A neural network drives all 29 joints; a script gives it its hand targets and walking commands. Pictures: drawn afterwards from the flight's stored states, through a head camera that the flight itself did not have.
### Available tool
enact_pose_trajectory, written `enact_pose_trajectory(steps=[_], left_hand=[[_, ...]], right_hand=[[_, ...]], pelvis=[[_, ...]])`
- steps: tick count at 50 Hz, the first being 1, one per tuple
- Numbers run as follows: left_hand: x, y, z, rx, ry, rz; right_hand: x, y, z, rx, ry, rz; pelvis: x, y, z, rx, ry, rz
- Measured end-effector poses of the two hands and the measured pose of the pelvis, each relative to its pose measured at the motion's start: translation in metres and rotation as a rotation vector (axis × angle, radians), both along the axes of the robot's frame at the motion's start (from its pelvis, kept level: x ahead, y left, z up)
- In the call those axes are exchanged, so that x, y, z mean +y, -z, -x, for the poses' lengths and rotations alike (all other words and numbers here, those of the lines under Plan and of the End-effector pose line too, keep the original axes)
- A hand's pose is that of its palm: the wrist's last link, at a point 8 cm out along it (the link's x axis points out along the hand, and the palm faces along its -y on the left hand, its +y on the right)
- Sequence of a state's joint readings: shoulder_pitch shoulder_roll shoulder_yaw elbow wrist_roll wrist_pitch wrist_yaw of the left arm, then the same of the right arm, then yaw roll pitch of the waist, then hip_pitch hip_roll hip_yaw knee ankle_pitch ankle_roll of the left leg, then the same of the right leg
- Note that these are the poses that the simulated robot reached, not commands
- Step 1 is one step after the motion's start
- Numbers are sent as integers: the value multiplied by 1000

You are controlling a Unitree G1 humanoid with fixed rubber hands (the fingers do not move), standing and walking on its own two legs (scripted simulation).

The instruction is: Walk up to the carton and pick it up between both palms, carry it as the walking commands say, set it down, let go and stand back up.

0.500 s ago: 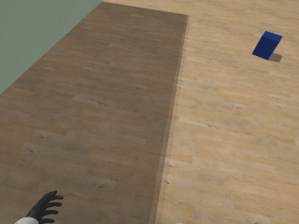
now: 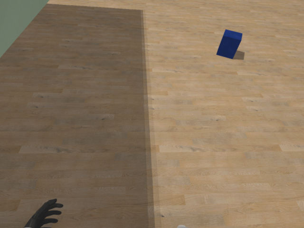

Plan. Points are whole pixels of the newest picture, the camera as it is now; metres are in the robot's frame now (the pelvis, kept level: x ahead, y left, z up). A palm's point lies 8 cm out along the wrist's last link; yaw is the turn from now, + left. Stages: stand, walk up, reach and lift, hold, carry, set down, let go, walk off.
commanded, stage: walk up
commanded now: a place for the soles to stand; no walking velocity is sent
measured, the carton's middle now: (229, 44) +2.30 -0.97 -0.63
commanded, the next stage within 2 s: none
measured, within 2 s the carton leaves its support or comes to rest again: neither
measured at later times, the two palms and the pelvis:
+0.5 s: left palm (67, 119) +0.52 +0.34 -0.10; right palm (264, 165) +0.33 -0.32 -0.03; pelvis +0.33 +0.04 +0.00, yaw -11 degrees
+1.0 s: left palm (93, 75) +0.80 +0.30 -0.10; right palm (239, 104) +0.63 -0.34 -0.06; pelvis +0.61 +0.00 -0.01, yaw -12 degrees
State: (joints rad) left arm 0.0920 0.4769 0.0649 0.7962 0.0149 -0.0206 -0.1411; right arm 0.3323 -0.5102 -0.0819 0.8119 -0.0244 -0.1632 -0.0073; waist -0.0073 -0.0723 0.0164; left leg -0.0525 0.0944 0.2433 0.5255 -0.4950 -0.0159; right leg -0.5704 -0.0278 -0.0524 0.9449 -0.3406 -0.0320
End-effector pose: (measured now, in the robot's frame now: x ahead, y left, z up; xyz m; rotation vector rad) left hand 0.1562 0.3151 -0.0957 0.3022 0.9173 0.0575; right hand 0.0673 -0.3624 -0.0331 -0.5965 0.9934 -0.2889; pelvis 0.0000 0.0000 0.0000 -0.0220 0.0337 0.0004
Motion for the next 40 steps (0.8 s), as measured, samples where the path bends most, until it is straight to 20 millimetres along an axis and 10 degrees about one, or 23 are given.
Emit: enact_pose_trajectory(steps=[7, 16, 20, 27, 35, 40], left_hand=[[-24, -5, -200, -174, 149, -11], [25, 12, -238, -37, 61, -38], [39, 16, -269, 15, 70, -48], [14, -7, -403, -19, 195, -9], [-72, -30, -600, -165, 354, 36], [-77, -22, -650, -204, 298, -3]], right_hand=[[-13, 18, -26, 87, 213, 3], [52, 20, -212, -45, 38, -96], [51, 11, -252, -80, 64, -47], [41, -11, -270, -27, 205, -5], [25, 13, -283, 106, 419, -30], [28, 39, -365, 58, 394, -103]], pelvis=[[-1, 22, -102, -26, 51, 19], [26, 11, -210, -45, 80, 72], [40, 11, -265, -34, 135, 20], [44, -7, -349, -37, 206, -13], [20, 4, -454, -40, 233, -1], [4, 14, -505, -65, 238, 31]])
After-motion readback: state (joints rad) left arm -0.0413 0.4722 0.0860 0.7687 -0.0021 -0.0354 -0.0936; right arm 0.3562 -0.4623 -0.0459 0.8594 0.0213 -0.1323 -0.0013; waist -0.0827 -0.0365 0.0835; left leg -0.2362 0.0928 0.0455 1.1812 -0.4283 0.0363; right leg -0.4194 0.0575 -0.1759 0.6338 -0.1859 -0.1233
